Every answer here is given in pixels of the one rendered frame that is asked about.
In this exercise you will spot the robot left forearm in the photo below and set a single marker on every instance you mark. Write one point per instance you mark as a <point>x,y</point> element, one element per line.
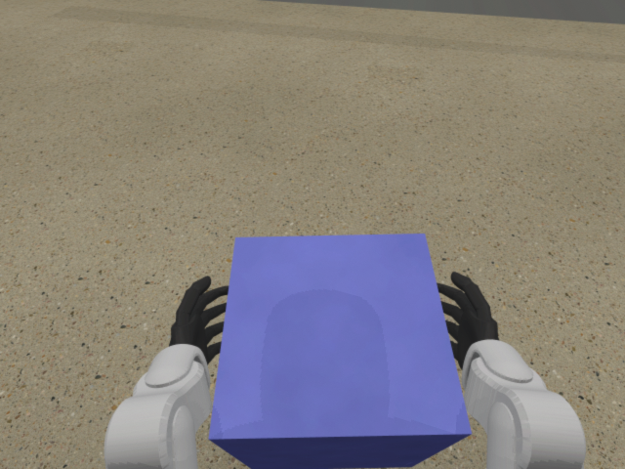
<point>155,429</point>

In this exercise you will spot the right robot hand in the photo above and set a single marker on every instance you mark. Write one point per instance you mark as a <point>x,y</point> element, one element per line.
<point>474,317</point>

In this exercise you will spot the robot right forearm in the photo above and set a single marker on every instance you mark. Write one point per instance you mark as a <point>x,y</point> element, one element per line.
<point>527,426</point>

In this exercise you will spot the carton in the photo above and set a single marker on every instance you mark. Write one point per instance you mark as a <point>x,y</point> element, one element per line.
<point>335,354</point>

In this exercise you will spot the left robot hand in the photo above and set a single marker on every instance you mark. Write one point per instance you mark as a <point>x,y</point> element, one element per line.
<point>191,319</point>

